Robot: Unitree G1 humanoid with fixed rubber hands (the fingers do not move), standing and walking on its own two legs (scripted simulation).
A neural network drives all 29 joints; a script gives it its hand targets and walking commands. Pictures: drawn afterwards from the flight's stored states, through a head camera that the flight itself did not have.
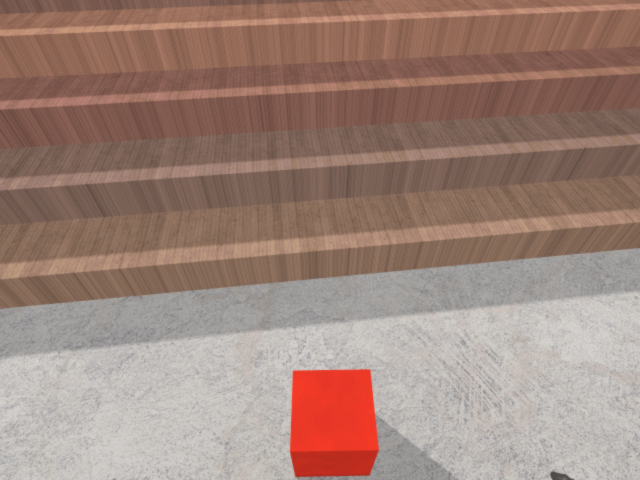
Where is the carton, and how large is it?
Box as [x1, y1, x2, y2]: [290, 369, 378, 476]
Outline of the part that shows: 369,369 293,370 290,453 295,476 369,474 378,450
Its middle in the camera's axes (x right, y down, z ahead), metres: +0.03 +0.50 +1.07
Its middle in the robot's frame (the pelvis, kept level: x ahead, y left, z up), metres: +0.41 -0.01 -0.66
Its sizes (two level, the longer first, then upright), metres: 0.210 0.200 0.250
